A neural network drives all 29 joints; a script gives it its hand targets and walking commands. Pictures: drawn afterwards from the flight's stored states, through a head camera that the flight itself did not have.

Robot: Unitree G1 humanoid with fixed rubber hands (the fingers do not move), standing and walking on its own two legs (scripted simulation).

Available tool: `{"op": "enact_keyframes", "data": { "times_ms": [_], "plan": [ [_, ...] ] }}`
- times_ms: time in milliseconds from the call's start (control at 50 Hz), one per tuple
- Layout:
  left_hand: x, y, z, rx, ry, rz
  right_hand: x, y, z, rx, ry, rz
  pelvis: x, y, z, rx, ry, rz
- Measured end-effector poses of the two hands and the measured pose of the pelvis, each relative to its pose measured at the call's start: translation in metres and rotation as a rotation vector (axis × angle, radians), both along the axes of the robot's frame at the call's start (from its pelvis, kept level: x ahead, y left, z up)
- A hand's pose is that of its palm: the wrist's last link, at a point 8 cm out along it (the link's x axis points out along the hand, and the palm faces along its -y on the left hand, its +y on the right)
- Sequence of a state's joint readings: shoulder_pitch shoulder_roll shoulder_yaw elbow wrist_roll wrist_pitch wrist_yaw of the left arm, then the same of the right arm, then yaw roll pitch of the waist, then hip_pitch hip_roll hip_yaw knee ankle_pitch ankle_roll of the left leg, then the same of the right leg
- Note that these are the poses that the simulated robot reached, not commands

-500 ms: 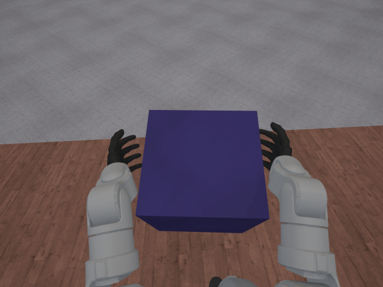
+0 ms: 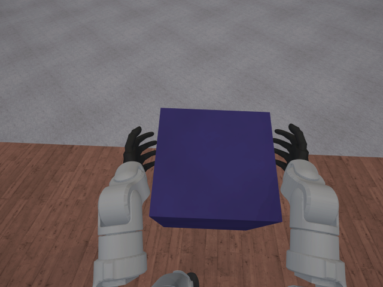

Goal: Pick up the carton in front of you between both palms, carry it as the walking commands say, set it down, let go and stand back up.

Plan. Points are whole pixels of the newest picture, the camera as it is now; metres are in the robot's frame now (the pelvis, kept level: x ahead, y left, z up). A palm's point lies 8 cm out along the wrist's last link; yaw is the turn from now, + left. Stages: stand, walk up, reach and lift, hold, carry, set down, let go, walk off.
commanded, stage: carry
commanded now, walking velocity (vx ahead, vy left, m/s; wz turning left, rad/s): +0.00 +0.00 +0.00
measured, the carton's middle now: (209, 177) +0.33 +0.01 +0.01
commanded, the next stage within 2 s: none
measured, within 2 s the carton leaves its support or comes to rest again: neither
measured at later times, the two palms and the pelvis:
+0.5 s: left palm (152, 122) +0.43 +0.15 +0.09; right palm (291, 126) +0.43 -0.16 +0.09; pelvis +0.11 +0.00 -0.01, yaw +0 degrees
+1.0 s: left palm (158, 129) +0.40 +0.13 +0.10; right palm (307, 132) +0.40 -0.18 +0.10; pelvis +0.09 -0.02 -0.01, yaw +0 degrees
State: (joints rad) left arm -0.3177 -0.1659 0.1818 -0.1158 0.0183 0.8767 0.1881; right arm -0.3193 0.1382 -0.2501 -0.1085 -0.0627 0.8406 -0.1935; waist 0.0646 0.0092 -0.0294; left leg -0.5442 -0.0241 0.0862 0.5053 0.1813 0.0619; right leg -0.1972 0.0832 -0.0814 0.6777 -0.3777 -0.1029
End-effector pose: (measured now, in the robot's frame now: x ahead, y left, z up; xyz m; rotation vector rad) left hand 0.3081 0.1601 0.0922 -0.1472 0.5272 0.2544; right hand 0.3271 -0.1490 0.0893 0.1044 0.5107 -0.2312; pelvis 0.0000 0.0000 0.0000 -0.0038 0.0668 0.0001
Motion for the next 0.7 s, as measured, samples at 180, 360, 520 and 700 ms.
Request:
{"op": "enact_keyframes", "data": {
  "times_ms": [180, 360, 520, 700],
  "plan": [
    [0.084, 0.001, -0.030, -0.002, 0.072, -0.056, 0.058, 0.002, -0.024, 0.022, 0.074, -0.041, 0.067, 0.015, -0.023, -0.008, -0.005, -0.015],
    [0.116, -0.004, -0.019, 0.008, 0.053, -0.045, 0.087, -0.003, -0.014, 0.048, 0.056, -0.031, 0.098, 0.008, -0.013, -0.019, 0.003, -0.010],
    [0.120, -0.013, -0.004, 0.026, 0.034, -0.030, 0.099, -0.013, -0.001, 0.017, 0.041, -0.019, 0.109, -0.004, -0.014, -0.007, 0.007, -0.006],
    [0.105, -0.024, -0.001, 0.019, 0.058, -0.029, 0.087, -0.024, 0.001, 0.022, 0.062, -0.023, 0.100, -0.014, -0.013, -0.006, -0.019, -0.004]
  ]
}}
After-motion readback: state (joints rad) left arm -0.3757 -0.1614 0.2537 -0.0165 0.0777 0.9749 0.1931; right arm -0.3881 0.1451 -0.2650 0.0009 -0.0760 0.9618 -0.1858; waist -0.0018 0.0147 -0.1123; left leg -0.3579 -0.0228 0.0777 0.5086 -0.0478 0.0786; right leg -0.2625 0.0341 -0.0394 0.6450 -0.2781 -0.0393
